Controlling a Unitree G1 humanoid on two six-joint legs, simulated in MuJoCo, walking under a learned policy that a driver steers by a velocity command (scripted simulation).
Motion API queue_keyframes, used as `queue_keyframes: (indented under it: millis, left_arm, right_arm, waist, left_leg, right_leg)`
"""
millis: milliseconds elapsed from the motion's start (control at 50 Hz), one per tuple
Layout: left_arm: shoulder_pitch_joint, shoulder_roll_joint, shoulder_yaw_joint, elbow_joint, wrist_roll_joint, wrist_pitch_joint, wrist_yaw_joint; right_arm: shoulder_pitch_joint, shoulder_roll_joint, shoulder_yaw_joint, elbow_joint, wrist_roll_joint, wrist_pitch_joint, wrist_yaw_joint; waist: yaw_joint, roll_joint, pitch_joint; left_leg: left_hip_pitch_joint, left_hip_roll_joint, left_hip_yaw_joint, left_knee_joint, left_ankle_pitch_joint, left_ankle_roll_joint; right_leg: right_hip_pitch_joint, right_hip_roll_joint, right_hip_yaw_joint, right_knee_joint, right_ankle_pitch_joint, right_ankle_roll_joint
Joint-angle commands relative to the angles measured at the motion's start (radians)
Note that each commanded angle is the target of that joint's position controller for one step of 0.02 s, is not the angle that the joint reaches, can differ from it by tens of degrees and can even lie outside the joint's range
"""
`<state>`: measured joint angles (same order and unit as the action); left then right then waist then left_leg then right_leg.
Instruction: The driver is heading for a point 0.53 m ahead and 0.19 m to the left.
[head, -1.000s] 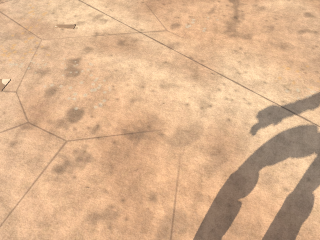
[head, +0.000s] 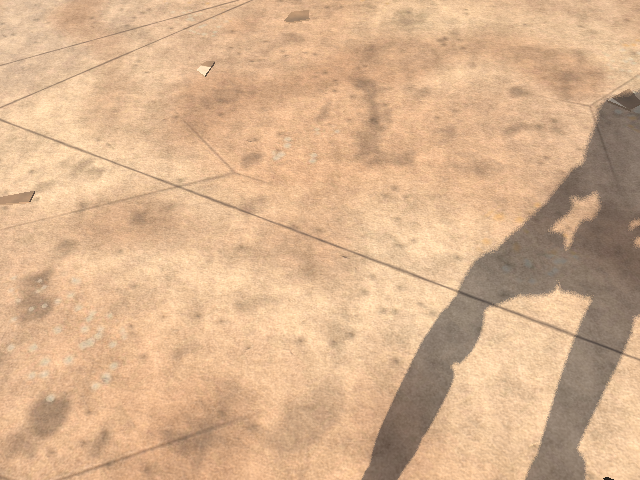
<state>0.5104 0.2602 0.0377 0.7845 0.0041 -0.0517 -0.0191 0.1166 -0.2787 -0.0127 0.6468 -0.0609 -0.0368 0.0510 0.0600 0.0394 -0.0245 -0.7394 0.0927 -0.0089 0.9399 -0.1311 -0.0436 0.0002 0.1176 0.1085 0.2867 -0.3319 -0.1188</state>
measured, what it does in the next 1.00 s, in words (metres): walks ahead, turning left: left foot, then right foot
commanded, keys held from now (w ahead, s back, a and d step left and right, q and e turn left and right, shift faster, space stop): w+q+shift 0.36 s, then shift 0.64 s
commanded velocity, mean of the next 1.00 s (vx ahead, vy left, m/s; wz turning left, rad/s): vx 0.56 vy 0.00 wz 0.24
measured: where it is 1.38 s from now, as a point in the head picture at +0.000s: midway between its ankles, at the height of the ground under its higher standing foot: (339, 365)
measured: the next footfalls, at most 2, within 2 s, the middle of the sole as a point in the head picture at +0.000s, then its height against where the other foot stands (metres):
left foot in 0.18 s outside the picture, level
right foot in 0.60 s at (383, 339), level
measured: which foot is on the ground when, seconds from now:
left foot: up 0.00-0.16, down 0.18-0.62, up 0.64-0.96, down 0.98-1.00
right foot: down 0.00-0.20, up 0.22-0.58, down 0.60-1.00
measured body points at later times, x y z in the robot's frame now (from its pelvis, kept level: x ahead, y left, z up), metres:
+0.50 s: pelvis +0.46 +0.03 +0.00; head +0.49 +0.03 +0.45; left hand +0.69 +0.27 -0.05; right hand +0.44 -0.25 -0.13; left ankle +0.35 +0.07 -0.74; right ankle +0.71 -0.09 -0.68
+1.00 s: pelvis +0.71 +0.04 +0.00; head +0.72 +0.05 +0.44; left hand +0.71 +0.31 -0.13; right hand +0.95 -0.15 -0.10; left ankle +0.72 +0.19 -0.74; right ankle +0.79 -0.04 -0.74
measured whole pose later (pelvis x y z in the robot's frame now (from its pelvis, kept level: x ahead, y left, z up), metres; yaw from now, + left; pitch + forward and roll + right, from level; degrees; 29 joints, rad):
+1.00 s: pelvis +0.71 +0.04 +0.00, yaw +18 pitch +0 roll -2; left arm 0.23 0.24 0.01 0.86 0.01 -0.05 -0.01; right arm 0.13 -0.25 -0.02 0.75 -0.02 0.02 -0.04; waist 0.04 0.03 0.01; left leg -0.35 0.05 -0.09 0.54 -0.20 -0.02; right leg -0.30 0.08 -0.03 0.45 -0.16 -0.05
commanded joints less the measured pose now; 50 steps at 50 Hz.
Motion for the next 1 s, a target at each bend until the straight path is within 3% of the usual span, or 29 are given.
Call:
queue_keyframes:
  millis: [20,80,120,140,160,180,200,220,240,280,320,360,420,480,500,560,580,600,620,640,660,700,740,780,820,880,960,980,1000]
  left_arm:
    - [-0.007,0.163,0.041,-0.028,-0.015,-0.042,0.005]
    - [-0.003,0.172,0.033,0.015,-0.008,-0.06,0.01]
    - [-0.007,0.21,0.039,0.034,0.011,-0.062,0.02]
    - [-0.017,0.23,0.045,0.039,0.03,-0.052,0.031]
    - [-0.047,0.24,0.051,0.038,0.053,-0.038,0.042]
    - [-0.107,0.25,0.054,0.029,0.061,-0.022,0.05]
    - [-0.151,0.205,0.04,0.001,0.062,-0.025,0.05]
    - [-0.073,0.085,0.016,-0.038,0.017,-0.048,0.018]
    - [-0.125,0.14,0.004,-0.062,0.033,-0.068,0.018]
    - [-0.262,0.149,-0.01,-0.097,0.043,-0.086,0.011]
    - [-0.31,0.116,-0.026,-0.136,0.076,-0.057,0.007]
    - [-0.319,0.099,-0.04,-0.159,0.085,-0.024,0.005]
    - [-0.469,0.065,-0.067,-0.224,0.059,-0.037,-0.011]
    - [-0.536,0.016,-0.076,-0.223,0.041,-0.045,-0.018]
    - [-0.63,0.058,-0.05,-0.267,0.003,-0.081,-0.001]
    - [-0.573,0.11,-0.009,-0.27,0.004,-0.099,0.017]
    - [-0.466,0.131,0.007,-0.247,0.006,-0.102,0.02]
    - [-0.258,0.152,0.018,-0.191,0.017,-0.101,0.022]
    - [-0.108,0.206,0.019,-0.148,0.049,-0.092,0.02]
    - [-0.049,0.167,0.014,-0.116,0.033,-0.084,-0.004]
    - [-0.115,0.15,0.027,-0.134,0.011,-0.07,-0.006]
    - [-0.322,0.064,-0.004,-0.145,0.0,-0.054,0.005]
    - [-0.363,0.062,-0.01,-0.115,0.022,-0.051,0.002]
    - [-0.398,0.055,-0.01,-0.086,0.027,-0.053,-0.007]
    - [-0.402,0.086,0.002,-0.06,0.024,-0.046,-0.003]
    - [-0.377,0.118,0.012,-0.027,0.015,-0.028,0.006]
    - [-0.374,0.103,0.001,-0.004,0.001,-0.007,0.008]
    - [-0.335,0.079,-0.009,0.013,0.002,-0.005,0.007]
    - [-0.281,0.064,-0.016,0.022,0.015,-0.007,0.007]
  right_arm:
    - [-0.185,-0.055,-0.003,-0.086,0.02,-0.011,0.009]
    - [-0.23,-0.054,0.001,-0.092,0.038,-0.015,0.007]
    - [-0.151,-0.091,-0.014,-0.06,0.04,-0.013,-0.004]
    - [-0.051,-0.118,-0.024,-0.031,0.043,-0.011,-0.011]
    - [0.137,-0.151,-0.04,0.028,0.051,-0.008,-0.021]
    - [0.363,-0.175,-0.058,0.1,0.054,-0.004,-0.033]
    - [0.526,-0.241,-0.086,0.134,0.046,0.002,-0.05]
    - [0.455,-0.296,-0.105,0.145,0.039,0.01,-0.046]
    - [0.321,-0.238,-0.102,0.112,0.046,0.008,-0.03]
    - [0.299,-0.142,-0.084,0.138,0.046,-0.004,-0.031]
    - [0.283,-0.112,-0.066,0.17,0.042,-0.02,-0.043]
    - [0.288,-0.139,-0.069,0.175,0.049,-0.04,-0.041]
    - [0.285,-0.149,-0.071,0.176,0.055,-0.056,-0.043]
    - [0.407,-0.133,-0.072,0.23,0.086,-0.064,-0.03]
    - [0.451,-0.095,-0.06,0.22,0.123,-0.062,-0.054]
    - [0.453,-0.14,-0.066,0.246,0.087,-0.029,-0.084]
    - [0.401,-0.154,-0.071,0.233,0.08,-0.019,-0.088]
    - [0.315,-0.143,-0.067,0.193,0.068,-0.014,-0.086]
    - [0.404,-0.012,-0.032,0.173,0.04,-0.015,-0.079]
    - [0.624,0.005,-0.01,0.218,0.077,-0.02,-0.059]
    - [0.584,-0.078,-0.028,0.231,0.096,-0.009,-0.056]
    - [0.307,-0.138,-0.05,0.147,0.08,0.007,-0.077]
    - [0.289,-0.086,-0.05,0.125,0.067,0.024,-0.083]
    - [0.314,-0.012,-0.034,0.127,0.064,0.03,-0.086]
    - [0.273,0.012,-0.023,0.113,0.053,0.027,-0.09]
    - [0.206,-0.028,-0.028,0.106,0.056,0.04,-0.088]
    - [0.113,-0.06,-0.039,0.082,0.041,0.054,-0.088]
    - [0.095,-0.071,-0.039,0.069,0.033,0.052,-0.09]
    - [0.085,-0.115,-0.046,0.054,0.029,0.051,-0.096]
  waist:
    - [0.018,-0.1,0.139]
    - [0.014,-0.109,0.139]
    - [-0.037,-0.142,0.054]
    - [-0.092,-0.171,-0.007]
    - [-0.178,-0.188,-0.091]
    - [-0.296,-0.155,-0.165]
    - [-0.35,-0.041,-0.228]
    - [-0.184,0.35,-0.255]
    - [-0.171,0.161,-0.204]
    - [-0.129,-0.095,-0.029]
    - [-0.051,-0.107,0.072]
    - [-0.02,-0.053,0.115]
    - [-0.035,-0.059,0.191]
    - [-0.129,-0.029,0.1]
    - [-0.181,-0.062,0.087]
    - [-0.116,0.062,-0.002]
    - [-0.031,0.086,-0.055]
    - [0.08,0.1,-0.15]
    - [0.06,-0.168,-0.343]
    - [0.013,-0.324,-0.562]
    - [0.029,-0.209,-0.531]
    - [-0.013,-0.018,-0.202]
    - [-0.082,-0.065,-0.099]
    - [-0.124,-0.097,-0.082]
    - [-0.12,-0.12,-0.116]
    - [-0.098,-0.128,-0.14]
    - [-0.095,-0.121,-0.042]
    - [-0.092,-0.102,-0.015]
    - [-0.062,-0.032,-0.02]
  left_leg:
    - [0.029,-0.048,0.113,-0.213,0.165,0.031]
    - [0.145,-0.071,0.14,-0.362,0.24,0.117]
    - [0.263,-0.154,0.173,-0.356,0.143,0.159]
    - [0.346,-0.194,0.174,-0.34,0.068,0.178]
    - [0.498,-0.23,0.169,-0.314,-0.001,0.196]
    - [0.714,-0.219,0.16,-0.359,-0.019,0.216]
    - [0.938,-0.083,-0.057,-0.324,-0.284,0.269]
    - [1.142,0.151,-0.738,-0.543,-0.478,0.441]
    - [1.088,0.167,-0.918,-0.678,-0.497,0.475]
    - [0.808,0.127,-0.702,-0.71,-0.373,0.422]
    - [0.574,0.031,-0.544,-0.735,-0.251,0.376]
    - [0.46,-0.005,-0.483,-0.766,-0.211,0.39]
    - [0.303,-0.068,-0.298,-0.793,0.331,0.331]
    - [0.4,-0.106,-0.208,-0.741,0.604,0.213]
    - [0.446,-0.083,-0.253,-0.697,0.45,0.199]
    - [0.656,-0.066,-0.282,-0.533,0.569,0.147]
    - [0.655,-0.08,-0.258,-0.396,0.633,0.109]
    - [0.566,-0.105,-0.245,-0.166,0.568,0.067]
    - [0.332,-0.23,-0.187,0.291,-0.188,0.0]
    - [0.173,-0.268,-0.279,0.541,-0.568,-0.016]
    - [0.133,-0.192,-0.285,0.594,-0.493,-0.021]
    - [0.111,-0.112,-0.152,0.458,-0.371,-0.028]
    - [0.221,-0.068,-0.125,0.338,-0.331,-0.021]
    - [0.333,-0.054,-0.09,0.134,-0.299,-0.022]
    - [0.424,-0.051,-0.065,-0.05,-0.211,-0.026]
    - [0.509,-0.05,-0.069,-0.183,-0.054,-0.019]
    - [0.595,-0.061,-0.052,-0.399,-0.003,0.034]
    - [0.618,-0.036,-0.081,-0.479,0.025,0.056]
    - [0.667,0.041,-0.155,-0.497,0.119,0.089]
  right_leg:
    - [-0.086,-0.188,0.107,-0.213,0.451,-0.101]
    - [0.012,-0.235,0.023,-0.25,0.699,-0.048]
    - [0.129,-0.265,-0.039,-0.127,1.173,-0.008]
    - [0.174,-0.285,-0.063,0.004,1.367,0.008]
    - [0.172,-0.299,-0.086,0.209,1.491,0.017]
    - [0.08,-0.282,-0.14,0.51,1.466,0.031]
    - [-0.159,-0.203,-0.155,0.942,1.064,0.035]
    - [-0.629,0.038,-0.103,1.312,0.003,0.115]
    - [-0.763,-0.01,0.012,1.334,0.003,0.081]
    - [-0.726,-0.12,0.031,1.169,0.068,0.066]
    - [-0.65,-0.164,0.018,1.036,0.03,0.092]
    - [-0.653,-0.197,-0.009,0.918,-0.024,0.123]
    - [-0.529,-0.192,-0.119,0.566,0.211,0.153]
    - [-0.349,-0.108,-0.177,0.334,0.572,0.116]
    - [-0.342,-0.075,-0.119,0.25,0.58,0.126]
    - [-0.263,-0.024,-0.106,0.145,0.6,0.1]
    - [-0.147,-0.039,-0.108,0.126,0.653,0.086]
    - [0.069,-0.13,-0.057,0.16,0.789,0.054]
    - [0.405,-0.428,0.193,0.327,1.304,-0.096]
    - [0.6,-0.623,0.541,0.307,1.304,-0.263]
    - [0.505,-0.58,0.534,0.239,1.038,-0.256]
    - [0.097,-0.443,0.303,0.128,0.871,-0.174]
    - [-0.149,-0.366,0.194,0.053,0.863,-0.148]
    - [-0.291,-0.307,0.071,0.022,0.916,-0.132]
    - [-0.325,-0.292,0.019,0.019,0.959,-0.133]
    - [-0.336,-0.305,0.023,-0.004,0.702,-0.126]
    - [-0.418,-0.269,0.058,-0.005,0.132,-0.059]
    - [-0.433,-0.243,0.061,0.011,0.033,-0.014]
    - [-0.463,-0.199,0.039,0.064,-0.059,0.033]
